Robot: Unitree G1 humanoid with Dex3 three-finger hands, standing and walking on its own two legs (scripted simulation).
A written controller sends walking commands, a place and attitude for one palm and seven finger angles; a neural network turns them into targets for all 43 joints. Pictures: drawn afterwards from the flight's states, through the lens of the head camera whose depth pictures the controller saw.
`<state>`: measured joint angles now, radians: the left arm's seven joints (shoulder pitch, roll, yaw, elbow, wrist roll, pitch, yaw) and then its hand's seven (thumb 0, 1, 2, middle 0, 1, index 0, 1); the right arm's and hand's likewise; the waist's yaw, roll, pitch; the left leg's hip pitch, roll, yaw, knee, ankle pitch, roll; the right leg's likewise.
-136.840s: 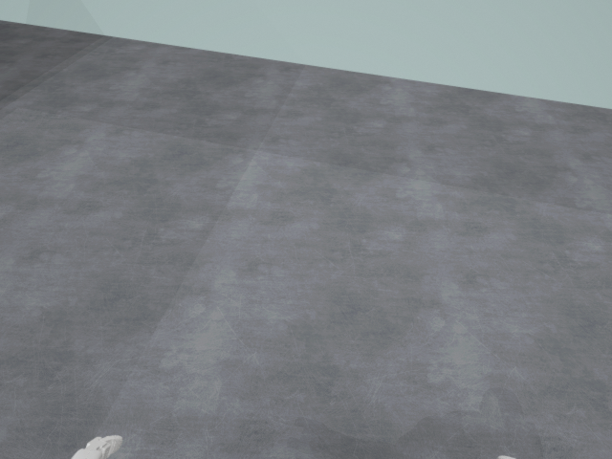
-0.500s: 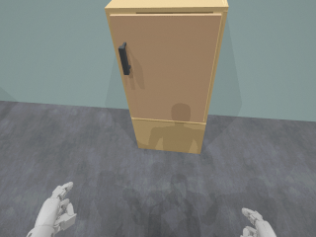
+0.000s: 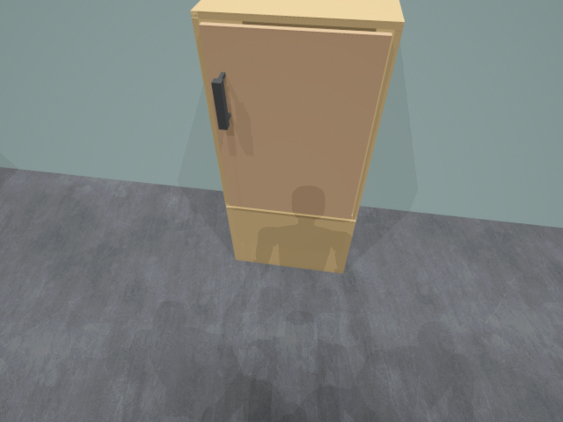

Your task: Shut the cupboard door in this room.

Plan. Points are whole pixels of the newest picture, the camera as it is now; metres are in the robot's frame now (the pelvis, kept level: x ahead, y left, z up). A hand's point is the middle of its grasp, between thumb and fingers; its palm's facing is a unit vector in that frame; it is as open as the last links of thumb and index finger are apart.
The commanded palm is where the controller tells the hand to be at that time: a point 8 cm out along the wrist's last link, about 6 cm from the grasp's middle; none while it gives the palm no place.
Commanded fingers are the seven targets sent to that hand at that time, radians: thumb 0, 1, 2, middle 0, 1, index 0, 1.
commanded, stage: let the arm hang, fingers relaxed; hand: left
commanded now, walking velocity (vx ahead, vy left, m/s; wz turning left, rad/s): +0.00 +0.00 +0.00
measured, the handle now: (223, 101) +0.83 +0.20 +0.03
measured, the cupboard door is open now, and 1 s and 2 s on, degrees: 0 0 0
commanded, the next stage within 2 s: look to check the result in 0.44 s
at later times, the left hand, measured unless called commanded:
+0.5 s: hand out of the picture +0.06 +0.20 -0.17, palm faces +0.00 -0.97 -0.23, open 7.4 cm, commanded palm none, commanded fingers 0.00 0.90 0.90 -0.20 -0.30 -0.20 -0.30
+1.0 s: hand out of the picture +0.08 +0.21 -0.16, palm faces +0.01 -0.96 -0.27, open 7.4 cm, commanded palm none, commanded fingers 0.00 0.90 0.90 -0.20 -0.30 -0.20 -0.30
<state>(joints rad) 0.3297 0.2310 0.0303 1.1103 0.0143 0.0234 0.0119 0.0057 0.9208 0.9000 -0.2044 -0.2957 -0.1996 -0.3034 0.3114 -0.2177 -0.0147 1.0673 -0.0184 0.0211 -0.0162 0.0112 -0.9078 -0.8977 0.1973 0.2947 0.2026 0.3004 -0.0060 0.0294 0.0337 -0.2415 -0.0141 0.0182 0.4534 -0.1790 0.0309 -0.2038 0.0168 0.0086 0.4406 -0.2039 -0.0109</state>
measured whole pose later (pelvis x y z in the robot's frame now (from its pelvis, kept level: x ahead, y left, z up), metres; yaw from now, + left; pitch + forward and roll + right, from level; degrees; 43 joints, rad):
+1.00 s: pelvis +0.05 +0.00 +0.01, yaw +0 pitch -2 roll +0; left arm 0.19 0.26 0.02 1.13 0.01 -0.01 0.01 0.00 0.91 0.90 -0.20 -0.30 -0.20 -0.30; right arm 0.16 -0.25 0.00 1.11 -0.01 0.00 -0.02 0.01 -0.91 -0.90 0.20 0.29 0.20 0.30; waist 0.00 0.00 0.04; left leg -0.13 -0.02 0.02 0.35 -0.19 0.02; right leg -0.09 0.01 0.01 0.34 -0.22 -0.01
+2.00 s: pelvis +0.05 -0.01 +0.01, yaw +0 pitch -2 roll +0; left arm 0.22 0.23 0.02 1.15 0.01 0.00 0.02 0.00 0.91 0.90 -0.20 -0.30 -0.20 -0.30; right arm 0.20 -0.23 0.00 1.13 -0.01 0.00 -0.02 0.01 -0.91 -0.90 0.20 0.29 0.20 0.30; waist -0.01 0.00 0.05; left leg -0.11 -0.01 0.02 0.33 -0.19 0.01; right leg -0.07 0.02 0.01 0.32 -0.21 -0.02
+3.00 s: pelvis +0.05 -0.02 +0.01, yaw +0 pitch -2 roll +0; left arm 0.21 0.23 0.02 1.14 0.01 -0.01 0.02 0.00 0.91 0.90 -0.20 -0.30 -0.20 -0.30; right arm 0.19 -0.24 0.00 1.13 -0.01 0.00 -0.02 0.01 -0.91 -0.90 0.20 0.29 0.20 0.30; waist -0.01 0.00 0.04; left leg -0.10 0.00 0.02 0.32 -0.18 0.00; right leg -0.07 0.03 0.01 0.32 -0.21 -0.03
